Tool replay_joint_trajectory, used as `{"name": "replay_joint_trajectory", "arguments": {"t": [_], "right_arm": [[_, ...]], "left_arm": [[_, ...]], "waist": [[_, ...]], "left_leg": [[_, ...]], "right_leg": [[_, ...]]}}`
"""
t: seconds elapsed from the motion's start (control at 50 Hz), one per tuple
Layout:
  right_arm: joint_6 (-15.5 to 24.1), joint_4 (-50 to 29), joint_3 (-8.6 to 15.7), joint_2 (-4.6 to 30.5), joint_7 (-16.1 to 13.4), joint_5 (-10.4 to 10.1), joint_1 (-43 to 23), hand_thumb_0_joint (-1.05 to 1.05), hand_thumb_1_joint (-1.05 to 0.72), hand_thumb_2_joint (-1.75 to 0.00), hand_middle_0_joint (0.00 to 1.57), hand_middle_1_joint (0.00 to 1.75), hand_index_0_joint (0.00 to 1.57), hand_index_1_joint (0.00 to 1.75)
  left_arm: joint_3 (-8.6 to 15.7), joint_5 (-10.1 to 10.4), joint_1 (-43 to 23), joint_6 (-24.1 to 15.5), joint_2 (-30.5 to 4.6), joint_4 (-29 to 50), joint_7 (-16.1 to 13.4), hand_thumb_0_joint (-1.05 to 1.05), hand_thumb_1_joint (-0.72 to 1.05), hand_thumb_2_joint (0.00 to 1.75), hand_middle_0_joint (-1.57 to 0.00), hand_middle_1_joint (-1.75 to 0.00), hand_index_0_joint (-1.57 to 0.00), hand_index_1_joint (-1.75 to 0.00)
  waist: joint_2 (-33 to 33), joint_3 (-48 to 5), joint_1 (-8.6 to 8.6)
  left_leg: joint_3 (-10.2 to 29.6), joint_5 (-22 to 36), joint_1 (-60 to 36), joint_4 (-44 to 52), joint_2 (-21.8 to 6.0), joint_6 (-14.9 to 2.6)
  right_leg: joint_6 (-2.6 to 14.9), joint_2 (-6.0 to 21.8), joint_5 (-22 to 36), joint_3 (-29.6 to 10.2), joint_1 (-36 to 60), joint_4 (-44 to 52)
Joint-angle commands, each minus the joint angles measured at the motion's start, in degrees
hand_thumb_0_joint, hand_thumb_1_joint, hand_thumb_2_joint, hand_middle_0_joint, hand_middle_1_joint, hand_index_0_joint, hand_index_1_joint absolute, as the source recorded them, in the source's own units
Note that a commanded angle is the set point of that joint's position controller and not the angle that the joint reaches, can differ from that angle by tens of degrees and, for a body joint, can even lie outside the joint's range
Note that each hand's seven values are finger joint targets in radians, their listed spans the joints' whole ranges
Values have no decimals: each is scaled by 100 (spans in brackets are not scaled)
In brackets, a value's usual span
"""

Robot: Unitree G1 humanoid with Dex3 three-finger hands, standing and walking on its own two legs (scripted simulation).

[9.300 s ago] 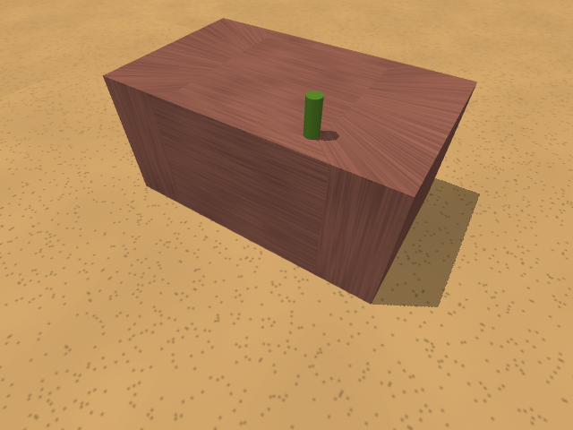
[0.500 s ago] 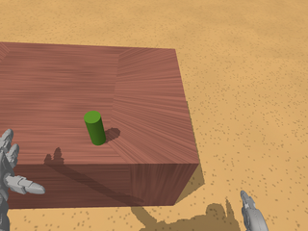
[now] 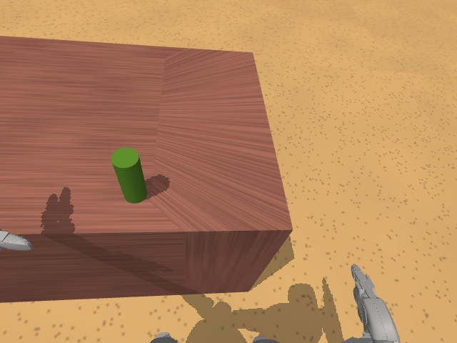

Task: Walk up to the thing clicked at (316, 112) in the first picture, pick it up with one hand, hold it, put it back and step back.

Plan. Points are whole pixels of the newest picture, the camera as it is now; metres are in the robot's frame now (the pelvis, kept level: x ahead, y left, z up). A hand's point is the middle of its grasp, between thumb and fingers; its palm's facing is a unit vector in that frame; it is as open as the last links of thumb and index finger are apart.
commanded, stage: go down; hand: left
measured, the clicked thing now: (130, 177) +0.47 +0.19 -0.05
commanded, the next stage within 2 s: approach in 1.72 s
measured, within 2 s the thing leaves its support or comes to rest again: neither
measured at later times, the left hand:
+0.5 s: hand out of the picture +0.38 +0.37 +0.05, palm faces +0.17 -0.99 +0.01, open 17.5 cm
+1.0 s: hand out of the picture +0.40 +0.38 +0.06, palm faces +0.18 -0.98 +0.02, open 17.6 cm
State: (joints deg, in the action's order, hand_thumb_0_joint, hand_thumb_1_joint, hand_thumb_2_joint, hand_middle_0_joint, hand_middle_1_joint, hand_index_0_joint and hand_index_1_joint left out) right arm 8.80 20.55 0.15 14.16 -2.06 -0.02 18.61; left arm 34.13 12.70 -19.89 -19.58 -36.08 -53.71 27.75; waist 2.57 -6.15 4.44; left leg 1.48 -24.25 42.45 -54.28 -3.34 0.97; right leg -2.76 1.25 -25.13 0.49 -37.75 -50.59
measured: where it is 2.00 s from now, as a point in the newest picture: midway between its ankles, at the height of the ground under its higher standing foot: outside the picture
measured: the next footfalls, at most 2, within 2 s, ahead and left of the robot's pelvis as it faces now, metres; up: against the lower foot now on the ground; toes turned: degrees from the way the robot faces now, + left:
none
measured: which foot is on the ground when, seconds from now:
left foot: down 0.00-1.00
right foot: down 0.00-1.00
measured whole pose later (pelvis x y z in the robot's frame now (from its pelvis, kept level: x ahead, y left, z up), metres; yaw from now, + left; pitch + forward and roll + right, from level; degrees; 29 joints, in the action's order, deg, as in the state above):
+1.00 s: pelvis +0.00 +0.01 -0.02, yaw -1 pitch +19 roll -4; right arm 11.1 14.2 -2.8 15.3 -3.0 1.0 20.8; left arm 40.3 12.0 -31.6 -15.8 -47.4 -61.2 34.4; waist 2.5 -8.3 8.0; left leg 2.6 -27.6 53.7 -62.3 -4.1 0.7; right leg -3.1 0.3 -27.5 1.1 -47.9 -56.7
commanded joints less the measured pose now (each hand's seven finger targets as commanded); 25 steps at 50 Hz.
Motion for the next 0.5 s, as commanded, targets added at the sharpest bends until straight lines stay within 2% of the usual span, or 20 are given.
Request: {"name": "replay_joint_trajectory", "arguments": {"t": [0.0,0.02,0.04,0.06,0.08,0.1,0.14,0.16,0.2,0.22,0.24,0.26,0.28,0.3,0.32,0.36,0.38,0.4,0.42,0.48], "right_arm": [[330,-1163,328,931,-85,-38,-96,0,50,-6,5,5,5,5],[329,-1023,404,959,-88,-39,36,0,51,-6,5,5,5,5],[339,-1265,232,857,-81,-31,-87,0,51,-6,5,5,5,5],[347,-1283,431,1044,-95,-30,-17,0,51,-6,5,5,5,5],[349,-1207,381,1011,-96,-24,-38,0,51,-6,5,5,5,5],[343,-1119,392,1009,-100,-24,21,0,52,-6,5,5,5,5],[365,-1315,461,1083,-117,-28,27,0,52,-6,5,5,5,5],[388,-1404,261,963,-91,-23,-50,0,52,-6,5,5,5,5],[388,-1486,346,1050,-119,-33,128,0,52,-6,5,5,5,5],[411,-1490,317,997,-127,-35,96,0,53,-5,5,5,5,5],[426,-1461,191,916,-110,-23,97,0,53,-5,5,5,5,5],[426,-1398,230,958,-119,-32,201,0,53,-5,5,5,5,5],[427,-1281,306,1036,-131,-25,180,0,53,-5,5,5,5,5],[444,-1273,279,1029,-129,-21,169,0,54,-5,5,5,5,5],[469,-1461,224,1025,-128,-9,137,0,54,-5,5,5,5,5],[485,-1387,154,946,-125,10,177,0,55,-5,5,5,5,5],[463,-1292,218,1015,-131,6,250,0,54,-5,5,5,5,5],[475,-1384,158,984,-127,9,158,0,54,-5,5,5,5,5],[468,-1368,317,1099,-142,13,272,0,54,-5,5,5,5,5],[486,-1352,217,1021,-150,22,218,0,54,-5,5,5,5,5]], "left_arm": [[505,242,-1699,-354,-2118,1003,168,0,-58,7,-5,-5,-5,-6],[624,232,-1909,-368,-2323,1287,162,0,-57,9,-5,-5,-4,-6],[492,190,-1698,-328,-2184,753,204,0,-57,7,-5,-5,-5,-6],[601,219,-1857,-360,-2332,969,234,0,-59,8,-5,-5,-5,-6],[541,199,-1702,-323,-2280,616,235,0,-57,8,-5,-5,-5,-6],[559,229,-1913,-353,-2312,793,247,0,-55,9,-5,-5,-4,-6],[720,254,-2106,-373,-2562,970,287,0,-57,7,-5,-5,-5,-6],[634,246,-1979,-348,-2443,702,319,0,-57,7,-5,-5,-5,-5],[695,253,-2207,-367,-2597,891,349,0,-57,7,-5,-5,-5,-6],[625,251,-2114,-354,-2474,659,383,0,-55,8,-5,-5,-5,-5],[645,280,-2211,-371,-2503,739,417,0,-56,7,-5,-5,-5,-5],[693,278,-2272,-342,-2618,804,442,0,-56,7,-5,-5,-5,-5],[616,291,-2197,-315,-2538,600,477,0,-55,8,-5,-5,-5,-5],[588,315,-2280,-318,-2504,678,521,0,-55,9,-4,-5,-5,-6],[657,309,-2371,-301,-2657,812,525,0,-55,8,-5,-5,-5,-6],[636,268,-2419,-259,-2670,736,536,0,-55,9,-4,-5,-4,-6],[718,269,-2397,-234,-2809,723,527,0,-55,9,-5,-5,-4,-6],[699,234,-2440,-232,-2854,778,531,0,-55,9,-5,-5,-5,-6],[741,228,-2401,-202,-2865,701,516,0,-56,9,-5,-5,-4,-6],[774,222,-2519,-167,-2917,809,506,0,-54,9,-5,-5,-4,-5]], "waist": [[-1137,-1821,-51],[-1322,-2018,-99],[-1184,-1754,-24],[-1177,-1936,14],[-1119,-1684,-2],[-1165,-1669,6],[-1225,-1978,-7],[-1183,-1804,6],[-1241,-2014,50],[-1182,-1835,91],[-1331,-1899,62],[-1458,-2022,41],[-1462,-1871,87],[-1600,-1878,81],[-1618,-2089,65],[-1675,-2016,72],[-1689,-2058,62],[-1701,-2063,41],[-1627,-2111,107],[-1732,-2097,80]], "left_leg": [[-84,1781,-1397,595,175,-94],[-48,1858,-1483,605,156,-68],[-88,1755,-1306,547,175,-85],[-42,1759,-1401,548,146,-78],[-45,1617,-1207,545,160,-78],[-65,1440,-1086,527,179,-84],[-49,1385,-1173,479,176,-80],[-46,1229,-1055,492,166,-76],[-17,1165,-1173,498,149,-64],[7,1067,-1097,508,138,-58],[3,1093,-1089,468,137,-53],[52,1213,-1183,488,113,-32],[101,1333,-1210,498,63,-18],[132,1351,-1289,507,36,-7],[105,1529,-1417,447,46,-7],[130,1670,-1418,416,25,19],[121,1696,-1377,394,37,5],[104,1650,-1387,396,49,0],[106,1679,-1400,360,44,-4],[82,1589,-1376,328,60,-8]], "right_leg": [[306,-158,1562,135,270,446],[334,-169,1565,151,236,370],[314,-164,1508,130,173,406],[317,-182,1487,158,129,368],[325,-182,1360,157,62,361],[328,-181,1269,130,-1,343],[319,-188,1264,131,38,313],[332,-201,1104,148,-58,303],[339,-223,1044,168,-106,272],[332,-236,963,184,-173,269],[337,-233,961,179,-242,243],[354,-243,991,209,-300,175],[359,-274,963,253,-471,122],[357,-282,872,265,-610,94],[358,-274,972,258,-537,118],[366,-288,1019,283,-618,68],[369,-279,1031,274,-610,60],[366,-276,1020,261,-576,81],[367,-286,1049,267,-608,77],[360,-274,1023,252,-625,69]]}}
